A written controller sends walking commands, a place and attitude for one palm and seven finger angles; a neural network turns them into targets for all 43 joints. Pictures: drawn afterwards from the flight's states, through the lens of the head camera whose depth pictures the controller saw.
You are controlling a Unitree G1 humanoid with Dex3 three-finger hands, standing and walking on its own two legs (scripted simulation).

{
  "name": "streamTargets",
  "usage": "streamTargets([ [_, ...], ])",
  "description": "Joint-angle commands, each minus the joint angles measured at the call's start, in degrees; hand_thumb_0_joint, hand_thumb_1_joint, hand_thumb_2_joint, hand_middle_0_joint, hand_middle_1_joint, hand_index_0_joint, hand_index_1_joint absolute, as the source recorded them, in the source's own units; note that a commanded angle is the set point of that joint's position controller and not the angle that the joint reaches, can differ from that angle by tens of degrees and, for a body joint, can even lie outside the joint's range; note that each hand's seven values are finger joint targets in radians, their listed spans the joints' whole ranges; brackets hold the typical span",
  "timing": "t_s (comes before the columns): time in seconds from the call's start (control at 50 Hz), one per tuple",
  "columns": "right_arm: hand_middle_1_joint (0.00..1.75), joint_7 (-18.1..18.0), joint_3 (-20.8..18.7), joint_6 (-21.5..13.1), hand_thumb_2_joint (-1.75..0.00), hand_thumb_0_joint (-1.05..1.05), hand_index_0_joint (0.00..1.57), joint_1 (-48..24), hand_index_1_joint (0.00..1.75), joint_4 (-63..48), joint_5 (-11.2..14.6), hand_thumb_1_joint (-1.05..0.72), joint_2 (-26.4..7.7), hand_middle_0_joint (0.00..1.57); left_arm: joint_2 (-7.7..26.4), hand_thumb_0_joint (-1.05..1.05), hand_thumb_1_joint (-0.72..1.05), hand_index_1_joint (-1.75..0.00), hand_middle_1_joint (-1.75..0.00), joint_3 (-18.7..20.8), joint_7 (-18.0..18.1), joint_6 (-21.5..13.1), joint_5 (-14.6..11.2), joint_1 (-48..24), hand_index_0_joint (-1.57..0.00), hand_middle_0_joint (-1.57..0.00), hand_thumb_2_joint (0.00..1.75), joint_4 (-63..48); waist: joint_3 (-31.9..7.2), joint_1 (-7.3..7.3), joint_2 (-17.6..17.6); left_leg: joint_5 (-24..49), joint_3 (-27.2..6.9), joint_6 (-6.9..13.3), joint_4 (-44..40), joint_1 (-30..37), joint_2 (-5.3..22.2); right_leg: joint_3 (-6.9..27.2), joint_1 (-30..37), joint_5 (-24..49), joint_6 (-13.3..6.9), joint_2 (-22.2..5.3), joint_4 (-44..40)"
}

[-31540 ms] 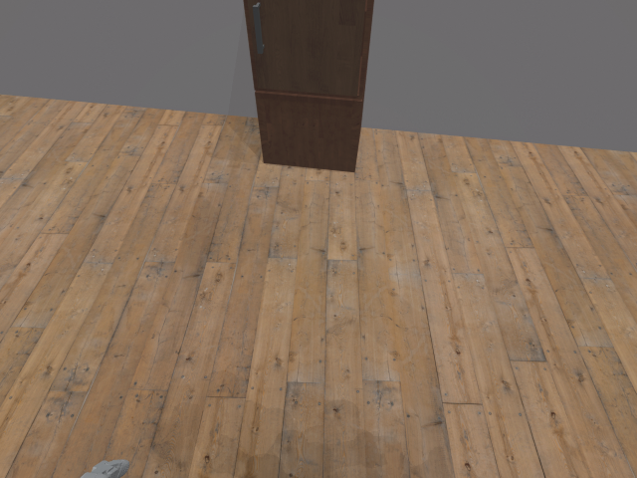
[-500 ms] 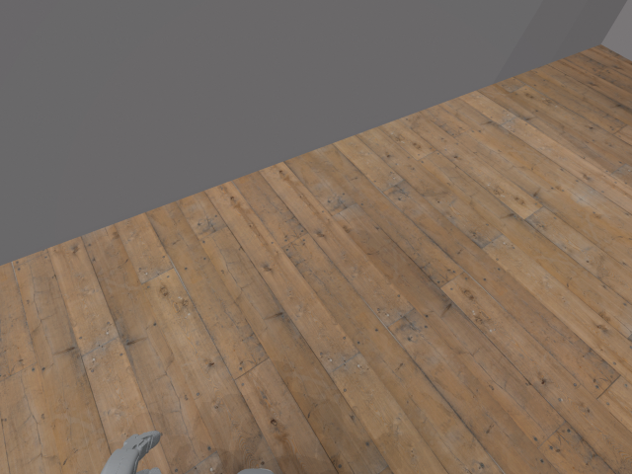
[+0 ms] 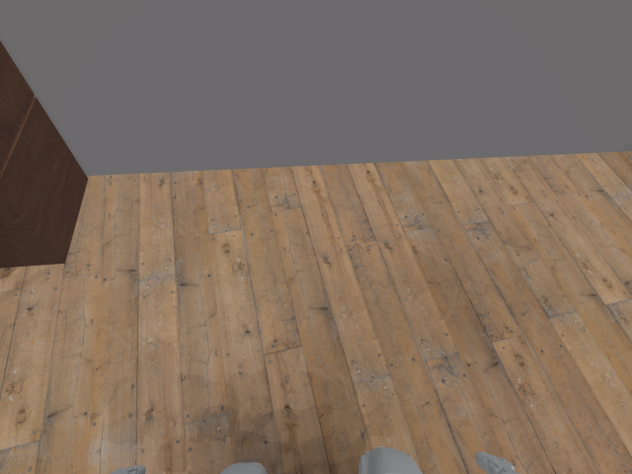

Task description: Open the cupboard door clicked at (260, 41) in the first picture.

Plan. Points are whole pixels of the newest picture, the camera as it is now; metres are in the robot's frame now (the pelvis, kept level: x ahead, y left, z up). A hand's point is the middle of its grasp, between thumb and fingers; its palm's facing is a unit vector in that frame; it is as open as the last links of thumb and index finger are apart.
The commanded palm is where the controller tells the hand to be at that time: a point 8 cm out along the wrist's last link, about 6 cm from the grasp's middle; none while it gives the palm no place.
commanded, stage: turn to face it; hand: left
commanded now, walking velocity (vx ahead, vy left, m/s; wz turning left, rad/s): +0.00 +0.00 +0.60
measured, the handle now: out of the picture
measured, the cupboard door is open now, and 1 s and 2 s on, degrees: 41 41 41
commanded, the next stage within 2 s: take the last steps up to it in 1.32 s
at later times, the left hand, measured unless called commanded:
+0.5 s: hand out of the picture +0.04 +0.14 -0.15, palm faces +0.29 -0.92 -0.25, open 7.4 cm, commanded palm none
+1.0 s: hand out of the picture +0.00 +0.19 -0.15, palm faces +0.56 -0.78 -0.27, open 7.4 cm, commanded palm none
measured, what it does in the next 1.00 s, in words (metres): steps on the spot, turning left: right foot, then left foot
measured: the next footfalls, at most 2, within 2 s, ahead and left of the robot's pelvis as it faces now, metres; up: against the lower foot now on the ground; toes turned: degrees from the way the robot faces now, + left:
right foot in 0.24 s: +0.06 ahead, -0.16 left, +0.00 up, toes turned +7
left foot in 0.66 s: +0.01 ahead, +0.07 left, +0.00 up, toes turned +30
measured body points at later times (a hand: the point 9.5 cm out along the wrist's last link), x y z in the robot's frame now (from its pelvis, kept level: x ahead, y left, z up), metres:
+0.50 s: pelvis +0.02 -0.06 +0.01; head +0.08 -0.06 +0.46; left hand +0.03 +0.19 -0.13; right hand +0.17 -0.30 -0.14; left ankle -0.04 +0.07 -0.67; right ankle +0.02 -0.17 -0.73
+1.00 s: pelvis +0.03 -0.05 +0.01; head +0.07 -0.01 +0.45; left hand -0.03 +0.23 -0.13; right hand +0.24 -0.22 -0.13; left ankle -0.02 +0.05 -0.73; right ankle +0.11 -0.19 -0.69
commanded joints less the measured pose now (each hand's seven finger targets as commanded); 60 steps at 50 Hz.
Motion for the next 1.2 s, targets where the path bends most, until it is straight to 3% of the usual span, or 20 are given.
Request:
streamTargets([
  [0.0, 0.30, -0.87, -3.35, -1.04, -0.90, 0.00, 0.20, 4.16, 0.30, -2.12, 0.23, -0.90, -12.37, 0.20, 3.43, 0.00, 0.90, -0.30, -0.30, 1.01, -0.20, -2.04, -0.29, -1.35, -0.20, -0.20, 0.90, -6.06, -10.74, -1.66, 10.15, 28.32, -15.35, 8.04, -11.12, 11.58, 14.58, 2.14, -2.81, 2.38, 0.73, 0.81, -3.94],
  [0.12, 0.30, -0.48, -4.15, -0.24, -0.90, 0.00, 0.20, 3.78, 0.30, -1.73, -0.06, -0.90, -12.93, 0.20, 2.87, 0.00, 0.90, -0.30, -0.30, 0.67, -0.09, -2.41, -0.61, -2.72, -0.20, -0.20, 0.90, -7.63, -9.86, -1.89, 12.92, 25.51, -18.96, 7.14, -9.61, 7.68, 12.58, 0.09, 5.58, 1.61, -0.10, 4.78, -19.89],
  [0.18, 0.30, -0.49, -4.34, 0.15, -0.90, 0.00, 0.20, 1.21, 0.30, -2.56, 0.45, -0.90, -12.31, 0.20, 3.82, 0.00, 0.90, -0.30, -0.30, 0.96, 0.19, -3.32, -0.87, 2.33, -0.20, -0.20, 0.90, -6.70, -11.30, 0.86, 11.98, 23.82, -19.93, 4.66, -4.74, 1.93, 9.97, -0.67, 17.98, 10.67, -0.77, 6.04, -35.67],
  [0.2, 0.30, -0.28, -4.19, 0.07, -0.90, 0.00, 0.20, 1.19, 0.30, -3.03, 0.95, -0.90, -10.49, 0.20, 6.16, 0.00, 0.90, -0.30, -0.30, 1.58, 0.55, -4.04, -0.58, 5.18, -0.20, -0.20, 0.90, -6.14, -12.73, 2.24, 5.49, 14.96, -17.85, 1.65, -0.03, -4.21, 6.79, 3.20, 27.03, 15.99, -1.78, 1.33, -44.05],
  [0.22, 0.30, 0.09, -3.62, -0.01, -0.90, 0.00, 0.20, 1.74, 0.30, -4.15, 1.41, -0.90, -6.64, 0.20, 11.63, 0.00, 0.90, -0.30, -0.30, 2.71, 1.20, -4.45, 0.43, 6.49, -0.20, -0.20, 0.90, -5.83, -12.55, 2.74, -11.54, -7.72, -6.78, -3.45, 12.73, -16.15, -2.01, 19.07, 33.80, 22.30, -7.42, -15.26, -48.07],
  [0.24, 0.30, 0.36, -3.92, 0.22, -0.90, 0.00, 0.20, 0.97, 0.30, -4.89, 0.92, -0.90, -7.79, 0.20, 13.05, 0.00, 0.90, -0.30, -0.30, 2.29, 1.22, -4.08, 0.40, 5.86, -0.20, -0.20, 0.90, -6.52, -10.51, 2.80, -11.57, -20.56, -4.89, -4.20, 26.22, -15.46, -2.16, 21.34, 25.42, 29.13, -13.13, -24.12, -48.09],
  [0.32, 0.30, 1.25, -3.31, 1.95, -0.90, 0.00, 0.20, 1.55, 0.30, -1.22, 0.53, -0.90, -6.25, 0.20, 5.04, 0.00, 0.90, -0.30, -0.30, 0.36, 1.21, -4.40, -0.32, -0.11, -0.20, -0.20, 0.90, -7.46, -6.57, -1.40, -9.15, -8.01, -3.46, -5.62, 38.94, -15.76, 2.17, 3.65, 21.18, 40.24, -10.31, -11.70, -43.66],
  [0.52, 0.30, 1.68, -1.57, 1.03, -0.90, 0.00, 0.20, -5.02, 0.30, -2.82, 1.05, -0.90, -4.07, 0.20, 8.51, 0.00, 0.90, -0.30, -0.30, 2.08, 1.05, -4.40, 0.39, 7.63, -0.20, -0.20, 0.90, -4.18, -8.49, 2.38, -8.80, -9.84, 4.60, -4.63, 10.57, -7.24, 1.21, -2.33, 28.53, 51.61, -10.84, -14.86, -38.12],
  [0.58, 0.30, 1.43, -2.01, 0.51, -0.90, 0.00, 0.20, 0.06, 0.30, -2.17, 0.83, -0.90, -5.80, 0.20, 9.33, 0.00, 0.90, -0.30, -0.30, 2.52, 0.61, -4.22, -0.09, 5.67, -0.20, -0.20, 0.90, -4.13, -10.44, -1.08, -7.52, -0.82, 5.79, -3.11, -1.96, 4.32, 0.17, -6.10, 22.95, 47.32, -7.57, -14.05, -30.90],
  [0.6, 0.30, 1.37, -2.83, 0.06, -0.90, 0.00, 0.20, 4.55, 0.30, -1.09, 0.55, -0.90, -8.61, 0.20, 8.72, 0.00, 0.90, -0.30, -0.30, 2.47, 0.36, -4.06, -0.50, 4.33, -0.20, -0.20, 0.90, -4.75, -13.20, -3.96, -1.77, 9.98, 2.31, -1.29, -7.52, 14.88, 3.61, -8.43, 15.59, 39.60, -4.93, -12.78, -22.34],
  [0.62, 0.30, 1.08, -4.74, -0.34, -0.90, 0.00, 0.20, 9.01, 0.30, -0.76, -0.08, -0.90, -15.80, 0.20, 4.61, 0.00, 0.90, -0.30, -0.30, 1.72, -0.20, -3.66, -0.86, 3.24, -0.20, -0.20, 0.90, -7.19, -15.26, -6.31, 17.00, 31.47, -21.45, 7.43, -9.13, 25.05, 20.73, -10.42, -2.52, 0.50, -0.07, -3.42, -7.56],
  [0.64, 0.30, 0.74, -4.86, 0.24, -0.90, 0.00, 0.20, 12.61, 0.30, 0.31, 0.40, -0.90, -18.02, 0.20, 4.07, 0.00, 0.90, -0.30, -0.30, 0.52, 0.18, -2.92, -0.30, -1.61, -0.20, -0.20, 0.90, -9.39, -13.71, -7.35, 16.59, 39.77, -25.18, 12.61, -9.92, 21.67, 26.56, -3.28, -6.48, -12.31, -0.36, -1.58, -0.12],
  [0.74, 0.30, -0.94, -3.12, -0.68, -0.90, 0.00, 0.20, 1.70, 0.30, -2.41, 0.14, -0.90, -12.86, 0.20, 4.49, 0.00, 0.90, -0.30, -0.30, 1.21, -0.21, -1.71, 0.02, 0.09, -0.20, -0.20, 0.90, -5.17, -8.25, -1.15, 10.00, 20.95, -16.55, 8.15, -13.38, 8.78, 15.77, 2.61, -4.16, 2.10, 0.32, -0.91, 2.26],
  [0.92, 0.30, -0.44, -3.87, -0.32, -0.90, 0.00, 0.20, 3.70, 0.30, -1.32, -0.01, -0.90, -12.67, 0.20, 3.26, 0.00, 0.90, -0.30, -0.30, 0.63, -0.14, -2.24, -0.34, -2.68, -0.20, -0.20, 0.90, -7.32, -9.16, -2.07, 12.46, 20.26, -19.76, 7.57, -11.40, 7.81, 12.33, 0.81, 3.23, 1.92, 0.07, 4.00, -16.68],
  [1.0, 0.30, -0.56, -4.14, 0.16, -0.90, 0.00, 0.20, 2.02, 0.30, -1.85, 0.29, -0.90, -12.00, 0.20, 3.40, 0.00, 0.90, -0.30, -0.30, 0.79, 0.25, -3.07, -0.76, 1.75, -0.20, -0.20, 0.90, -6.27, -10.91, 0.03, 12.90, 23.20, -21.34, 5.78, -6.74, 3.10, 10.19, -0.45, 15.54, 8.19, -0.93, 6.51, -31.56],
  [1.02, 0.30, -0.49, -4.01, 0.16, -0.90, 0.00, 0.20, 1.51, 0.30, -2.16, 0.63, -0.90, -11.11, 0.20, 4.30, 0.00, 0.90, -0.30, -0.30, 1.12, 0.48, -3.57, -0.76, 4.37, -0.20, -0.20, 0.90, -5.72, -11.86, 1.47, 9.94, 19.46, -20.49, 3.84, -4.01, -0.08, 8.24, 0.16, 21.73, 13.44, -1.30, 5.28, -39.85],
  [1.06, 0.30, 0.08, -3.15, -0.11, -0.90, 0.00, 0.20, 1.34, 0.30, -3.88, 1.21, -0.90, -5.24, 0.20, 11.61, 0.00, 0.90, -0.30, -0.30, 2.41, 1.20, -4.44, 0.62, 6.70, -0.20, -0.20, 0.90, -5.29, -10.45, 2.76, -12.32, -16.35, -4.60, -3.88, 17.17, -16.94, -4.40, 22.79, 30.54, 24.76, -10.60, -19.31, -48.38],
  [1.08, 0.30, 0.08, -3.54, 0.46, -0.90, 0.00, 0.20, 0.86, 0.30, -3.57, 0.57, -0.90, -7.28, 0.20, 10.56, 0.00, 0.90, -0.30, -0.30, 1.81, 1.28, -4.41, 0.28, 5.90, -0.20, -0.20, 0.90, -5.55, -9.10, 2.26, -9.50, -19.25, -6.70, -3.50, 28.56, -15.33, -1.43, 21.36, 22.87, 28.38, -14.29, -21.89, -47.49],
  [1.12, 0.30, 0.41, -3.51, 1.33, -0.90, 0.00, 0.20, 1.64, 0.30, -1.26, 0.43, -0.90, -6.78, 0.20, 6.44, 0.00, 0.90, -0.30, -0.30, 0.79, 1.24, -4.46, -0.16, 1.06, -0.20, -0.20, 0.90, -6.02, -6.42, -0.61, -9.82, -12.30, -5.98, -4.29, 37.46, -15.97, 0.93, 12.56, 20.98, 34.94, -13.22, -14.08, -44.70],
  [1.18, 0.30, 0.85, -2.39, 1.43, -0.90, 0.00, 0.20, 1.01, 0.30, -0.29, 0.74, -0.90, -4.81, 0.20, 4.80, 0.00, 0.90, -0.30, -0.30, 0.52, 1.31, -4.76, -0.06, 2.33, -0.20, -0.20, 0.90, -5.59, -7.39, -0.49, -8.38, -9.11, -2.57, -5.26, 31.92, -14.26, 1.62, 4.09, 23.95, 45.49, -11.19, -10.81, -42.48],
])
